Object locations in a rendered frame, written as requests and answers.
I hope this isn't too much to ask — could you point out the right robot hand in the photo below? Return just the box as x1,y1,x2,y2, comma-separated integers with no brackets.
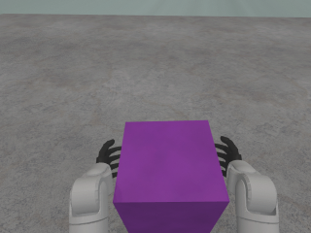
214,136,242,177

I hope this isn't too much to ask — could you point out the left robot hand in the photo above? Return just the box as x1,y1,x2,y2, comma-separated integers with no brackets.
96,139,121,178

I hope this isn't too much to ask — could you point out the robot left forearm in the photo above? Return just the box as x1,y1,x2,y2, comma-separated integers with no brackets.
69,162,114,233

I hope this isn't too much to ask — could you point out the carton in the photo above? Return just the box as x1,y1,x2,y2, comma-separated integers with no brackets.
113,120,230,233

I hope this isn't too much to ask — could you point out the robot right forearm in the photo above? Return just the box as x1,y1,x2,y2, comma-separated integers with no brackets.
225,160,280,233

